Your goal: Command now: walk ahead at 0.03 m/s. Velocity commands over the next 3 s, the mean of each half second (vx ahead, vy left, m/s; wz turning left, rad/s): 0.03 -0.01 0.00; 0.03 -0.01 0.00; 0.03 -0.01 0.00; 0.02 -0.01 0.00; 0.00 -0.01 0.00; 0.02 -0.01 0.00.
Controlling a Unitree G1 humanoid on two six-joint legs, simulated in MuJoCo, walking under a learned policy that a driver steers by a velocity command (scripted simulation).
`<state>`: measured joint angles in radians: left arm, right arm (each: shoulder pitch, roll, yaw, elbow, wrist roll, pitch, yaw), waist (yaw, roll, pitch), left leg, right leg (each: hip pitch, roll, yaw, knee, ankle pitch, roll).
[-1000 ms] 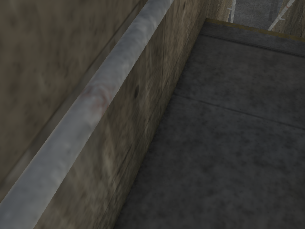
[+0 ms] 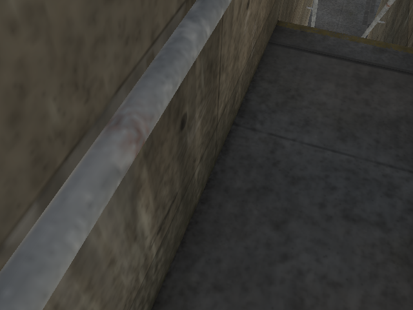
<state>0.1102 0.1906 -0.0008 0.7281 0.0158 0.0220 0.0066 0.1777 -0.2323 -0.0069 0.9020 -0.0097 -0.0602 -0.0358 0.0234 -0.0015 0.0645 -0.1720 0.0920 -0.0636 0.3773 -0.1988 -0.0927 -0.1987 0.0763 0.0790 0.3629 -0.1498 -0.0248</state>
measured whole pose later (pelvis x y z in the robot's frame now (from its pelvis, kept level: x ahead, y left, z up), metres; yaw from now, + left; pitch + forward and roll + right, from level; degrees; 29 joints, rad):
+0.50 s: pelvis +0.00 +0.00 +0.00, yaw +0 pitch -1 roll -1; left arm 0.11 0.19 0.00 0.72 0.02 0.05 0.02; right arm 0.18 -0.24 -0.01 0.90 -0.01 -0.07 -0.02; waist 0.02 0.00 0.06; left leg -0.16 0.09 -0.07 0.37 -0.20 -0.09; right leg -0.19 0.08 0.08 0.36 -0.15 -0.02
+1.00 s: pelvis +0.00 +0.00 +0.00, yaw +0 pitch -1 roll -1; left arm 0.11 0.20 0.01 0.73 0.02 0.05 0.02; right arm 0.19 -0.26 -0.02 0.91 0.00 -0.07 -0.03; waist 0.03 0.00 0.06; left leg -0.16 0.10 -0.07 0.36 -0.20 -0.10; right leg -0.18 0.08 0.08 0.34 -0.15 -0.02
